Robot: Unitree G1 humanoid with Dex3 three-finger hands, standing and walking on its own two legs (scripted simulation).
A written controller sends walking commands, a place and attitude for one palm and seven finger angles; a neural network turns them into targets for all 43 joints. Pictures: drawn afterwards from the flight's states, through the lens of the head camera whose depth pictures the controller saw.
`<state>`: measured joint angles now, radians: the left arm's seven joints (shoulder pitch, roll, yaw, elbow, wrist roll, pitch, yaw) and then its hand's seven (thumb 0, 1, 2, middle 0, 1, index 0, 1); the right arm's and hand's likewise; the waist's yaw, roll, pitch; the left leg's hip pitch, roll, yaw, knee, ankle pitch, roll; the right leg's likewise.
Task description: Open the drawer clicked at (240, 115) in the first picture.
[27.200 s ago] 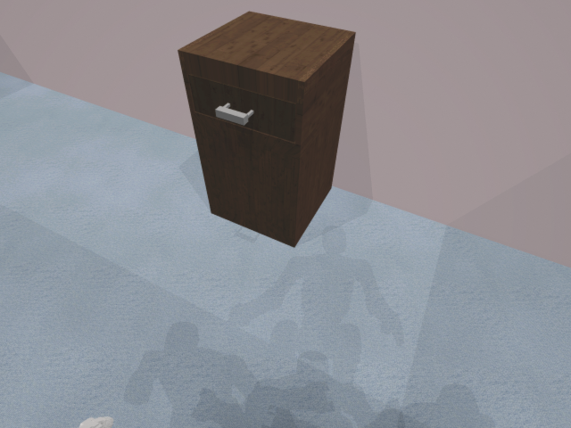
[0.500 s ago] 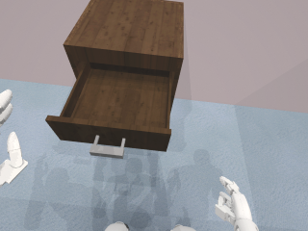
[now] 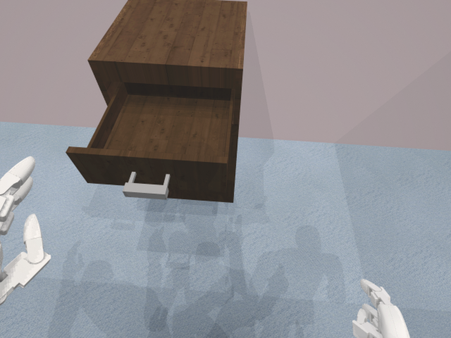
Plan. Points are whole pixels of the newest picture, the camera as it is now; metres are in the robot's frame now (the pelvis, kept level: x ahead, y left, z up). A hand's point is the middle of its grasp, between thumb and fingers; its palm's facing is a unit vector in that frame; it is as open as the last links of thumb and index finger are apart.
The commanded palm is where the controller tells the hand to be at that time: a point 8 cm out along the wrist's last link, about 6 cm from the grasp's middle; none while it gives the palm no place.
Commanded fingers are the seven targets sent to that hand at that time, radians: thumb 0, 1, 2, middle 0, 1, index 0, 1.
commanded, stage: stop stepping back and stand still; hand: left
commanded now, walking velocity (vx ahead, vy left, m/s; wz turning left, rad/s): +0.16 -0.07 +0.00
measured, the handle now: (148, 183) +0.49 +0.20 -0.13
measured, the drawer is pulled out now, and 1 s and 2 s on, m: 0.29 0.29 0.29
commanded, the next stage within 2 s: let the arm hang, fingers relaxed in 0.38 s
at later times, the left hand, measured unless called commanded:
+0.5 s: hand (17, 279) +0.18 +0.24 +0.15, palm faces +0.30 -0.83 -0.48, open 7.4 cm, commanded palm none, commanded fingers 0.00 0.90 0.90 -0.20 -0.30 -0.20 -0.30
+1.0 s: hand out of the picture -0.03 +0.21 -0.17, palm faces +0.03 -0.97 -0.23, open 7.1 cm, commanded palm none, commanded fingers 0.00 0.90 0.90 -0.20 -0.30 -0.20 -0.30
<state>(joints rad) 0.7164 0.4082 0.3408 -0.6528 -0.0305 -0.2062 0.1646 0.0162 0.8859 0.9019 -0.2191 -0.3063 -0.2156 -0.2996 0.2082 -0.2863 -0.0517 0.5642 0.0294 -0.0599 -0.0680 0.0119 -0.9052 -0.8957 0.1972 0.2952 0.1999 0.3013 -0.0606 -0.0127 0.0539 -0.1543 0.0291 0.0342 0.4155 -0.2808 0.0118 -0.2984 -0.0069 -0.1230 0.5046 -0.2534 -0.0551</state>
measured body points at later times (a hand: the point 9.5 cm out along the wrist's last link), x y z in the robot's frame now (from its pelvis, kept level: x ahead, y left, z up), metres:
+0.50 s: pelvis -0.02 +0.01 +0.00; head -0.01 +0.01 +0.45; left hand +0.16 +0.28 +0.18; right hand +0.13 -0.22 -0.10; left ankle -0.06 +0.14 -0.74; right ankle +0.01 -0.08 -0.74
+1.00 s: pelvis -0.02 +0.02 +0.00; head +0.01 +0.02 +0.45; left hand -0.03 +0.26 -0.15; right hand -0.06 -0.19 -0.15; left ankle -0.06 +0.14 -0.74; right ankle +0.01 -0.07 -0.74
